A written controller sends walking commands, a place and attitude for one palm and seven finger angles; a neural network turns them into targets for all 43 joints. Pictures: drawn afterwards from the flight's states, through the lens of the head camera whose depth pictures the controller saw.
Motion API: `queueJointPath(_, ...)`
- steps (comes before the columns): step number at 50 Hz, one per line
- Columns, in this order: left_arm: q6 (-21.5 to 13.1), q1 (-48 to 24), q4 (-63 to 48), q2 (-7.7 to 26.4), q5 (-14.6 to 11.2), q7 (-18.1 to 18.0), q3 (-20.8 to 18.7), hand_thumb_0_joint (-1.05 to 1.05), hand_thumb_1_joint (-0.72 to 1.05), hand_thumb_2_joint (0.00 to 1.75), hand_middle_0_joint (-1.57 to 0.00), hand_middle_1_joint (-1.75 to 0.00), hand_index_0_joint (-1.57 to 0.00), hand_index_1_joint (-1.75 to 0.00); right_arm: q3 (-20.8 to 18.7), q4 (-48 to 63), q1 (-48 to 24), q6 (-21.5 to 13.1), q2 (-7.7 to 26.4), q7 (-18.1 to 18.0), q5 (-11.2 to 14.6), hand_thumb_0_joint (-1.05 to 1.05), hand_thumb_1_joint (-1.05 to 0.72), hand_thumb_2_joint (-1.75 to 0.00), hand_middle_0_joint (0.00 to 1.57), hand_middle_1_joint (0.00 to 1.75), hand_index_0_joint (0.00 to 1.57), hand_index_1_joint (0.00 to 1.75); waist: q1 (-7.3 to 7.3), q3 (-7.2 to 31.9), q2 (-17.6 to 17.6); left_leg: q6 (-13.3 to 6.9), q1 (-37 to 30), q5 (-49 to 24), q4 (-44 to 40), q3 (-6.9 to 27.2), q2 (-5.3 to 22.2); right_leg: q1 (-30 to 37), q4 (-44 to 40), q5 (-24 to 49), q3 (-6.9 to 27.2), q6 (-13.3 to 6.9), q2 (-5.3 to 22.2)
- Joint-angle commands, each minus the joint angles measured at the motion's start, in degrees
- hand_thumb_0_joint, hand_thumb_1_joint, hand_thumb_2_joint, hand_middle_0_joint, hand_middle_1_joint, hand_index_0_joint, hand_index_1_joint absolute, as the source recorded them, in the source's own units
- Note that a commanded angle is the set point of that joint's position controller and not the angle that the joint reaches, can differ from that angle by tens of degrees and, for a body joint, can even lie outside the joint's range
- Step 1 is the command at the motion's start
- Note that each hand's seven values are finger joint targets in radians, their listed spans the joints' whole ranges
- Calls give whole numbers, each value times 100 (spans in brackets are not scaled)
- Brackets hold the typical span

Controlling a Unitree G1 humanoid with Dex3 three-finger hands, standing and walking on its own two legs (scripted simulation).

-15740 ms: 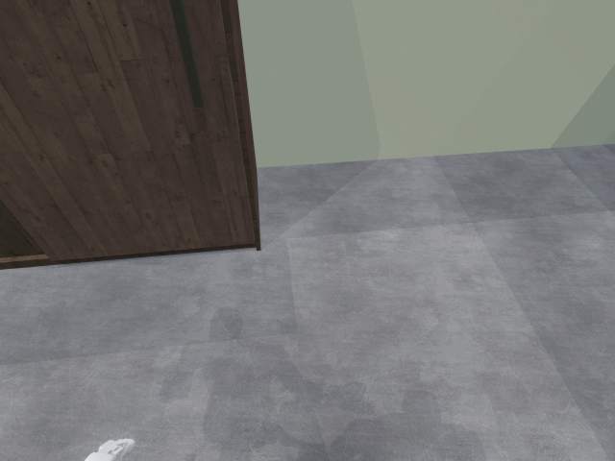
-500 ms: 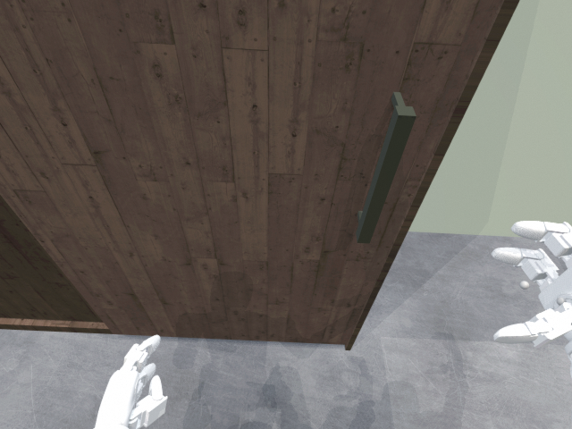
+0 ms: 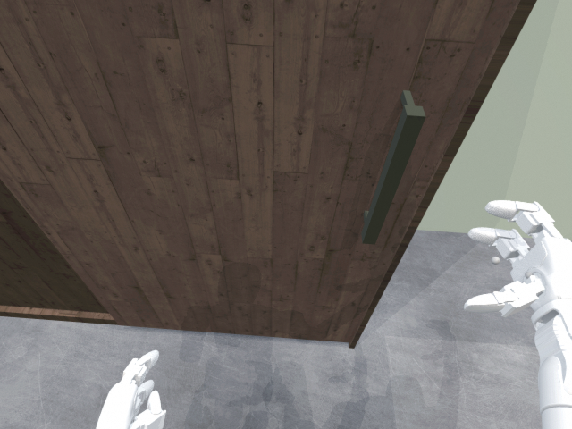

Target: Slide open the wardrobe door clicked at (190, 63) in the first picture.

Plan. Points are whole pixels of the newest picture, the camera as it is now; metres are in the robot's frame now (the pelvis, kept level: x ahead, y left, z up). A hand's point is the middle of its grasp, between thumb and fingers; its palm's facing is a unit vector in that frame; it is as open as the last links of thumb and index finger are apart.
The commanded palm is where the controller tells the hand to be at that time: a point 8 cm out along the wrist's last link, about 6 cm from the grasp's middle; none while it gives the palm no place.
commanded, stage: move the hooked fingers beside the handle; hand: right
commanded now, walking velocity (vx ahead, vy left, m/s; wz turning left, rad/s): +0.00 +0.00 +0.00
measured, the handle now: (385, 177) +0.48 -0.13 +0.09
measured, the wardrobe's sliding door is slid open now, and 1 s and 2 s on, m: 0.00 0.00 0.00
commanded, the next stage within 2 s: none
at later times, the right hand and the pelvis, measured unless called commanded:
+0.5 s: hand (468, 229) +0.37 -0.23 +0.11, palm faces +0.07 +1.00 -0.01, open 14.0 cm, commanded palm +0.34 -0.27 +0.11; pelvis +0.00 +0.01 +0.00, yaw +0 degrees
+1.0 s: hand (443, 207) +0.41 -0.20 +0.11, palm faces +0.05 +1.00 -0.01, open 14.0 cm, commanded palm +0.38 -0.25 +0.11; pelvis +0.00 +0.00 +0.00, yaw +1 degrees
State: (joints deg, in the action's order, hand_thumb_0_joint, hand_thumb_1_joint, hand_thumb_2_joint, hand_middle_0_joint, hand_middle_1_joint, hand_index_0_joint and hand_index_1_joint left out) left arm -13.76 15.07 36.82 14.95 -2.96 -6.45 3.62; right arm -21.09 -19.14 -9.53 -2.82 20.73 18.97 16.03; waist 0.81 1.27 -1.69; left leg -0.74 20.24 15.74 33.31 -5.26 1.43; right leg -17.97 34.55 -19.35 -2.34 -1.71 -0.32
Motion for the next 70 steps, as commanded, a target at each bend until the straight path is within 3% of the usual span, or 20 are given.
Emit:
queueJointPath(1, -306, -349, -789, 766, -44, -86, -340, 0, 90, 90, -20, -30, -20, -30, -238, 1196, -2087, -500, 1290, 6, 97, 0, 50, -30, 30, 120, 30, 120, -94, 1310, -337, -80, -519, -1206, -294, 222, -73, 402, -499, 1507, 392, 110, 111)
queueJointPath(5, -253, -233, -685, 805, -37, -109, -356, 0, 90, 90, -20, -30, -20, -30, -101, 866, -2589, -559, 1249, -24, 62, 0, 50, -30, 30, 120, 30, 120, -203, 1332, -102, -71, -454, -1113, -317, 245, -76, 381, -482, 1351, 416, 72, 103)
queueJointPath(15, -10, -84, -763, 816, -17, 17, -393, 0, 90, 90, -20, -30, -20, -30, -495, 200, -2442, -609, 1590, -121, -11, 0, 50, -30, 30, 120, 30, 120, -38, 1670, 43, -70, -888, -1824, -164, 314, -53, 99, -380, 1830, 276, 55, 78)
queueJointPath(16, 7, -94, -775, 820, -22, 23, -390, 0, 90, 90, -20, -30, -20, -30, -474, 210, -2506, -631, 1598, -114, -21, 0, 50, -30, 30, 120, 30, 120, -39, 1643, -143, -76, -837, -1800, -163, 334, -47, 73, -377, 1796, 261, 64, 70)
queueJointPath(23, 125, 57, -727, 860, -22, 36, -443, 0, 90, 90, -20, -30, -20, -30, -317, 42, -3012, -793, 1550, -85, -49, 0, 50, -30, 30, 120, 30, 120, -206, 1758, 48, -58, -774, -1816, -144, 371, -68, 90, -270, 1726, 233, 8, 91)
queueJointPath(26, 150, 67, -710, 826, -35, 47, -436, 0, 90, 90, -20, -30, -20, -30, -110, 90, -3237, -846, 1352, -83, -66, 0, 50, -30, 30, 120, 30, 120, -251, 1782, -241, -70, -669, -1807, -139, 356, -80, 183, -274, 1752, 246, 28, 67)
queueJointPath(28, 194, 133, -657, 865, -28, 42, -437, 0, 90, 90, -20, -30, -20, -30, -102, -148, -3359, -847, 1402, -115, -72, 0, 50, -30, 30, 120, 30, 120, -289, 1674, 22, -59, -599, -1641, -160, 344, -81, 62, -269, 1589, 267, 13, 91)
queueJointPath(33, 292, 191, -611, 886, -17, 61, -444, 0, 90, 90, -20, -30, -20, -30, -208, -467, -3598, -903, 1554, -268, -151, 0, 50, -30, 30, 120, 30, 120, -268, 1767, 124, -64, -637, -1550, -125, 355, -75, -30, -271, 1492, 280, 9, 80)
queueJointPath(36, 322, 188, -637, 830, -11, 97, -429, 0, 90, 90, -20, -30, -20, -30, -126, -467, -3756, -974, 1447, -347, -222, 0, 50, -30, 30, 120, 30, 120, -239, 1839, -264, -91, -614, -1724, -79, 367, -76, 70, -263, 1699, 276, 45, 59)
queueJointPath(39, 400, 274, -609, 873, 3, 121, -443, 0, 90, 90, -20, -30, -20, -30, -275, -782, -3868, -1035, 1622, -414, -264, 0, 50, -30, 30, 120, 30, 120, -265, 1822, 173, -62, -683, -1706, -70, 389, -98, -131, -250, 1586, 263, 10, 81)
queueJointPath(40, 407, 252, -644, 845, -2, 138, -443, 0, 90, 90, -20, -30, -20, -30, -122, -726, -3923, -1061, 1427, -410, -249, 0, 50, -30, 30, 120, 30, 120, -278, 1859, 104, -61, -686, -1725, -66, 390, -94, -103, -257, 1580, 248, 16, 61)
queueJointPath(43, 461, 323, -612, 875, 8, 152, -448, 0, 90, 90, -20, -30, -20, -30, -154, -982, -4037, -1106, 1496, -430, -282, 0, 50, -30, 30, 120, 30, 120, -296, 1812, 142, -76, -608, -1661, -47, 382, -96, -160, -228, 1531, 254, 9, 83)
queueJointPath(47, 505, 355, -594, 848, 4, 183, -444, 0, 90, 90, -20, -30, -20, -30, -31, -1119, -4322, -1178, 1393, -445, -341, 0, 50, -30, 30, 120, 30, 120, -324, 1806, -186, -95, -455, -1584, -33, 392, -101, -140, -213, 1464, 246, 39, 61)
queueJointPath(51, 549, 448, -537, 866, 17, 199, -462, 0, 90, 90, -20, -30, -20, -30, 118, -1300, -4745, -1261, 1267, -476, -348, 0, 50, -30, 30, 120, 30, 120, -431, 1881, -36, -79, -303, -1429, -34, 389, -130, -129, -168, 1328, 273, 27, 71)
queueJointPath(53, 590, 485, -540, 907, 29, 203, -464, 0, 90, 90, -20, -30, -20, -30, -84, -1439, -4531, -1309, 1501, -510, -362, 0, 50, -30, 30, 120, 30, 120, -343, 1920, 147, -93, -427, -1399, -11, 388, -134, -258, -186, 1315, 287, 15, 93)
queueJointPath(57, 616, 482, -571, 867, 24, 243, -468, 0, 90, 90, -20, -30, -20, -30, -66, -1489, -4476, -1362, 1430, -557, -427, 0, 50, -30, 30, 120, 30, 120, -300, 1966, -182, -113, -347, -1423, 35, 383, -133, -188, -185, 1375, 280, 48, 74)
queueJointPath(59, 657, 527, -573, 901, 39, 261, -472, 0, 90, 90, -20, -30, -20, -30, -203, -1559, -4458, -1380, 1606, -563, -435, 0, 50, -30, 30, 120, 30, 120, -298, 1952, 103, -99, -446, -1418, 31, 397, -142, -334, -187, 1317, 289, 23, 82)
queueJointPath(64, 693, 485, -636, 894, 23, 244, -447, 0, 90, 90, -20, -30, -20, -30, -62, -1535, -4776, -1430, 1516, -541, -419, 0, 50, -30, 30, 120, 30, 120, -395, 1851, 38, -82, -398, -1213, -14, 457, -143, -454, -202, 1017, 242, -13, 76)
queueJointPath(68, 724, 556, -615, 924, 39, 219, -468, 0, 90, 90, -20, -30, -20, -30, -365, -1525, -4758, -1514, 1924, -511, -438, 0, 50, -30, 30, 120, 30, 120, -366, 2057, 63, -76, -533, -1324, 15, 493, -138, -454, -139, 1113, 227, -22, 84)
queueJointPath(70, 707, 538, -619, 880, 29, 225, -449, 0, 90, 90, -20, -30, -20, -30, -182, -1540, -4782, -1536, 1682, -444, -419, 0, 50, -30, 30, 120, 30, 120, -379, 2001, -169, -96, -425, -1319, 20, 474, -149, -383, -152, 1119, 242, -4, 72)
